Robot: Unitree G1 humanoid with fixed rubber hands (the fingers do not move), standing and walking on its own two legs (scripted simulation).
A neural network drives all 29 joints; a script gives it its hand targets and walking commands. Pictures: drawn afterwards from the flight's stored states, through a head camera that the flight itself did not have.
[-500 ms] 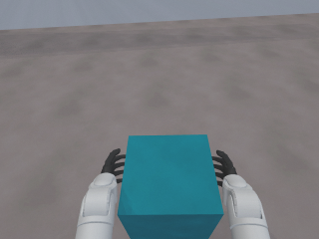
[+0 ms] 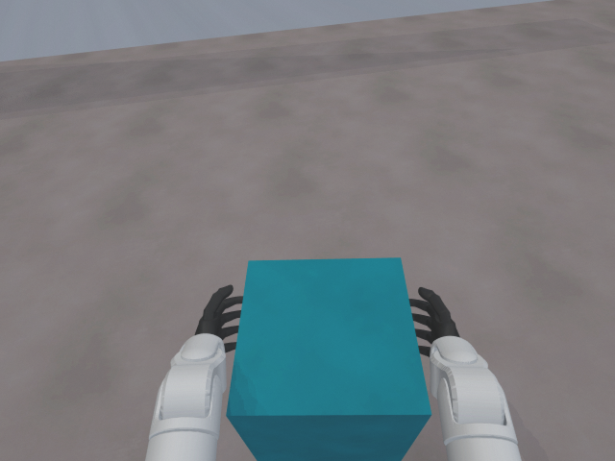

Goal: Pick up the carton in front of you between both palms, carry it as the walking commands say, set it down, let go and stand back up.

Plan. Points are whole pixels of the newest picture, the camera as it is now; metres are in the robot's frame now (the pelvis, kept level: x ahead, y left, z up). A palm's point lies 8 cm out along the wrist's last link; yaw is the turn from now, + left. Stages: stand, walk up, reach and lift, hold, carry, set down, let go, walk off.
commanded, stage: hold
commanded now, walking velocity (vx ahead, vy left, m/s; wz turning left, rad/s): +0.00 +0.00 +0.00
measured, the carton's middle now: (326, 366) +0.28 +0.00 -0.05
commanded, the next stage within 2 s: set down in 0.22 s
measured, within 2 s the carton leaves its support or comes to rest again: neither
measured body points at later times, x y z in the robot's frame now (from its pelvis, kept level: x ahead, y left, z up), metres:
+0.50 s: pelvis -0.03 -0.01 -0.01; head -0.06 -0.03 +0.43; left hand +0.29 +0.17 +0.02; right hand +0.31 -0.13 +0.02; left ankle -0.02 +0.11 -0.74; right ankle +0.06 -0.09 -0.74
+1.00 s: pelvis -0.04 +0.00 -0.12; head +0.16 +0.01 +0.28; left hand +0.34 +0.18 -0.20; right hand +0.36 -0.12 -0.21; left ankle -0.02 +0.11 -0.74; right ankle +0.06 -0.09 -0.74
